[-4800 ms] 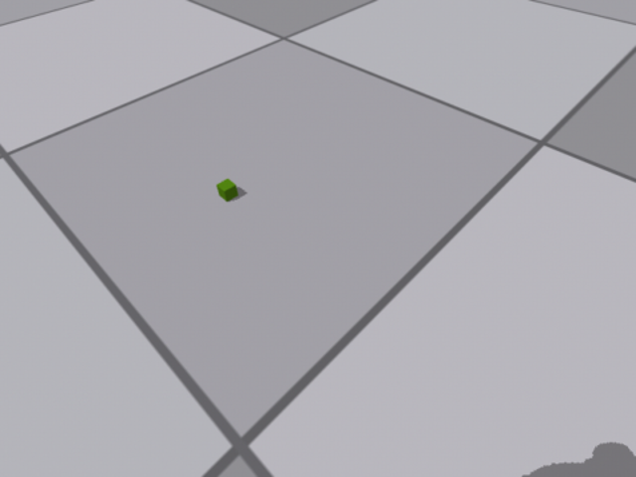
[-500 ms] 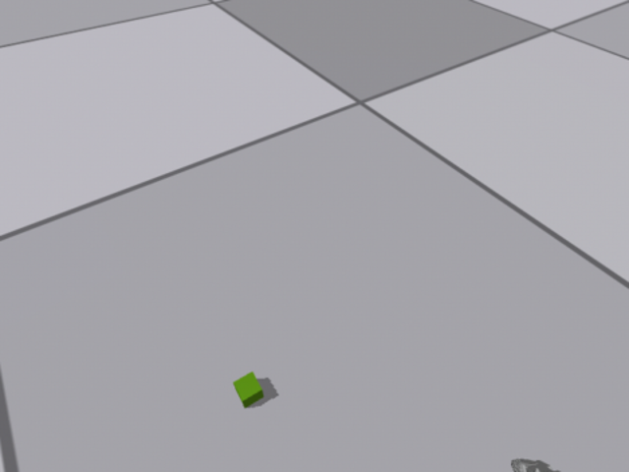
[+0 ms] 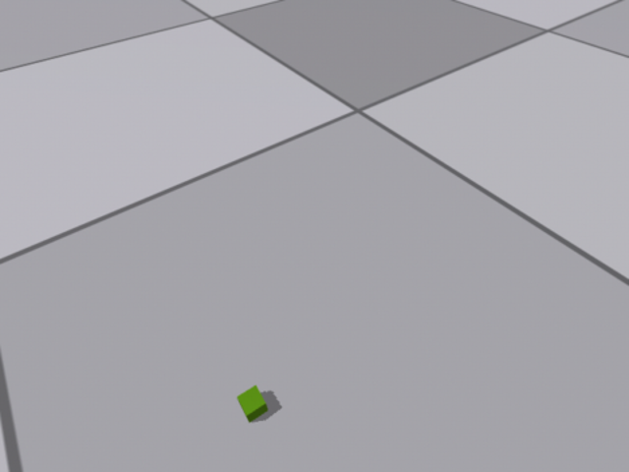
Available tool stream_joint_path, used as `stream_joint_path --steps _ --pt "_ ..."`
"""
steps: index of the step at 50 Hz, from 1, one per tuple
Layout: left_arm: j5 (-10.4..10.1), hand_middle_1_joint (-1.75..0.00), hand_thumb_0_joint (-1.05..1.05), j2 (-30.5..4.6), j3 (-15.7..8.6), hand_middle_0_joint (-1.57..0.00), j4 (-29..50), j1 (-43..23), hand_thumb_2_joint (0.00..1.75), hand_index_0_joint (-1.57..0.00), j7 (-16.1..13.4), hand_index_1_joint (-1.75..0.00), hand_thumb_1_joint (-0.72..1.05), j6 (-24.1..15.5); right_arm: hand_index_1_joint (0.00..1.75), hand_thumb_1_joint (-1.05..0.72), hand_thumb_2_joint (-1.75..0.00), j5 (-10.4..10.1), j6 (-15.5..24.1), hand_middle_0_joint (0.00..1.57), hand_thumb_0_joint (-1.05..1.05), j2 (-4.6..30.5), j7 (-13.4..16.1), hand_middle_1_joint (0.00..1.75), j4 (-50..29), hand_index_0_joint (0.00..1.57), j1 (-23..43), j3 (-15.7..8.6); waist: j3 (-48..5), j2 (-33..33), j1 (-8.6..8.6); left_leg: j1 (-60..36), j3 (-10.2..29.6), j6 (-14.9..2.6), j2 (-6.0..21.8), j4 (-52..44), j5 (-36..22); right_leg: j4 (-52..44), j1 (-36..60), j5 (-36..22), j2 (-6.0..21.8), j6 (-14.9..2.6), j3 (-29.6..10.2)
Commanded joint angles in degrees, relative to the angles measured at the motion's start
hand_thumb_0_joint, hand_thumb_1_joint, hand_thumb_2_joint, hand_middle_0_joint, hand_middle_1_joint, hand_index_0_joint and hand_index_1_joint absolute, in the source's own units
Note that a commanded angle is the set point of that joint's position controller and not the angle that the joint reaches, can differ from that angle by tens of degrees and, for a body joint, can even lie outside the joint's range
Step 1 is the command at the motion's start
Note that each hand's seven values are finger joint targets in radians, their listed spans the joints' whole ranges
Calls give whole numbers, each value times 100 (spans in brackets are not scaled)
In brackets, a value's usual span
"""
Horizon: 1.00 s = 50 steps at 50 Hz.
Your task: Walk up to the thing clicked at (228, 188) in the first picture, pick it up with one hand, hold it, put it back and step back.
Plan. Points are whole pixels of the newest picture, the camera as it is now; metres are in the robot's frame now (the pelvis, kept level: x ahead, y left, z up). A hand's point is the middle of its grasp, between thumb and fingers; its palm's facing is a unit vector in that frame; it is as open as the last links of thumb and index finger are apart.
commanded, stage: walk up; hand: left
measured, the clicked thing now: (252, 403) +0.46 +0.22 -0.75
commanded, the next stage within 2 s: stand in 0.56 s
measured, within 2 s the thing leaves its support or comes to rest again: neither
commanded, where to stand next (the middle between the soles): +0.08 +0.00 m, yaw -2 degrees
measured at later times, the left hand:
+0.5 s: hand out of the picture +0.09 +0.25 -0.15, palm faces -0.01 -0.94 -0.34, open 7.3 cm
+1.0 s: hand out of the picture +0.10 +0.24 -0.16, palm faces -0.03 -0.94 -0.34, open 7.3 cm
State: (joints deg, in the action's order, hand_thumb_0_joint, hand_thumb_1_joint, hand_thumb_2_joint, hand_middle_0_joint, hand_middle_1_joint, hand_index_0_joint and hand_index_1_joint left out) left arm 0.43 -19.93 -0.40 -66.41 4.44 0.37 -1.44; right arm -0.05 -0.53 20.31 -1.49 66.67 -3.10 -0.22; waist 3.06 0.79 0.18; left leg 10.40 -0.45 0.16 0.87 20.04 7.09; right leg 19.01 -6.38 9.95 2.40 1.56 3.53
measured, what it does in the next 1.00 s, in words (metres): stands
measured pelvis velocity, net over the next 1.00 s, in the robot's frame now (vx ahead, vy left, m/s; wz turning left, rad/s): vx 0.03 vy -0.01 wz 0.00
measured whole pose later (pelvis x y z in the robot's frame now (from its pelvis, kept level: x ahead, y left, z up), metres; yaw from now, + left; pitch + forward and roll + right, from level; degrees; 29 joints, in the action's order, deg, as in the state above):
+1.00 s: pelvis +0.03 -0.01 +0.00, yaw +0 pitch -2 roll +0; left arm 0.6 -19.7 -0.3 -65.6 6.2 0.4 -0.8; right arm 0.4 0.3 19.9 -0.6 66.3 -4.6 0.2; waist 2.4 0.0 -0.3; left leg 8.1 -0.5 1.2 1.5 18.2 8.5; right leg 17.9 -4.5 11.7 1.8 0.8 3.5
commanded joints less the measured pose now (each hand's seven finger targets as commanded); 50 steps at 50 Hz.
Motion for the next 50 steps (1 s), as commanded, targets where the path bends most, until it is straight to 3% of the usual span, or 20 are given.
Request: stream_joint_path --steps 1,5,21,27,28,31,38,44,47,50 --pt "-9 -30 0 -1281 -243 -20 319 -250 90 -20 -77 -30 90 -68 30 -90 -90 27 160 20 0 1190 95 30 -340 20 293 -238 -530 3 15 -145 656 -105 649 -438 -142 -387 -16 -113 606 -221 -544" --pt "18 -30 0 -1266 -253 -20 333 -294 90 -20 -74 -30 90 -56 30 -90 -90 38 157 20 0 1196 104 30 -348 20 264 -245 -428 -25 -13 -15 676 -117 635 -472 84 -466 -5 54 587 -228 -546" --pt "4 -30 0 -1223 -276 -20 368 -273 90 -20 -77 -30 90 -55 30 -90 -90 33 148 20 0 1150 114 30 -351 20 89 -236 -485 -82 -24 -214 634 -103 636 -347 -376 -467 7 -213 594 -220 -553" --pt "5 -30 0 -1245 -284 -20 397 -228 90 -20 -77 -30 90 -45 30 -90 -90 36 139 20 0 1180 120 30 -399 20 126 -242 -459 -60 -12 -214 607 -105 590 -335 -300 -457 -33 -243 598 -212 -568" --pt "13 -30 0 -1226 -237 -20 376 -207 90 -20 -80 -30 90 -24 30 -90 -90 74 176 20 0 1058 141 30 -421 20 115 -209 -586 -200 -74 -342 628 -80 703 -483 -216 -460 -59 62 604 -228 -533" --pt "22 -30 0 -1188 -222 -20 390 -177 90 -20 -74 -30 90 -16 30 -90 -90 77 180 20 0 1185 151 30 -392 20 150 -229 -364 -47 -43 -217 653 -82 673 -521 66 -508 -142 237 589 -217 -550" --pt "21 -30 0 -1230 -199 -20 418 -104 90 -20 -66 -30 90 -48 30 -90 -90 63 225 20 0 1144 156 30 -422 20 110 -207 -467 -58 -64 -294 600 -64 689 -457 -412 -474 -27 -102 614 -213 -577" --pt "4 -30 0 -1220 -194 -20 426 -24 90 -20 -81 -30 90 -67 30 -90 -90 58 238 20 0 1164 164 30 -392 20 99 -205 -651 -32 -37 -509 541 -77 737 -356 -1036 -397 186 -816 641 -202 -546" --pt "1 -30 0 -1211 -191 -20 421 -61 90 -20 -77 -30 90 -50 30 -90 -90 50 221 20 0 1153 175 30 -393 20 135 -187 -503 -28 -50 -391 524 -54 702 -411 -776 -463 147 -580 620 -193 -526" --pt "5 -30 0 -1196 -196 -20 423 -42 90 -20 -80 -30 90 -42 30 -90 -90 52 218 20 0 1174 183 30 -398 20 127 -192 -528 -19 -41 -466 518 -46 722 -385 -928 -432 133 -683 622 -201 -522"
